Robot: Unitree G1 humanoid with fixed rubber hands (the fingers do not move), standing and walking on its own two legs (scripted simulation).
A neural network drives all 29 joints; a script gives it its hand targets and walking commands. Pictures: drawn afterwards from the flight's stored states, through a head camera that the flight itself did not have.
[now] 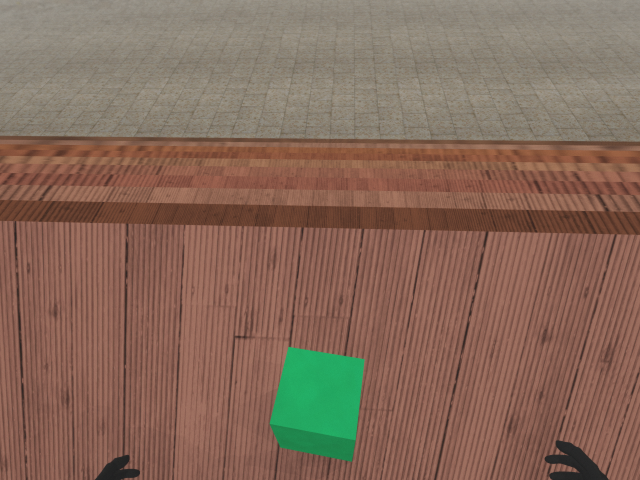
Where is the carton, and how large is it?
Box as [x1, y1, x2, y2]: [270, 347, 364, 461]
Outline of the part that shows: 288,347 270,420 270,425 280,447 351,461 355,440 364,359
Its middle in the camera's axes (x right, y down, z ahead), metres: +0.00 +0.47 +1.08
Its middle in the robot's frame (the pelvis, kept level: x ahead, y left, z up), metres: +0.39 +0.04 -0.66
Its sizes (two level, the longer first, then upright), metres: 0.210 0.200 0.250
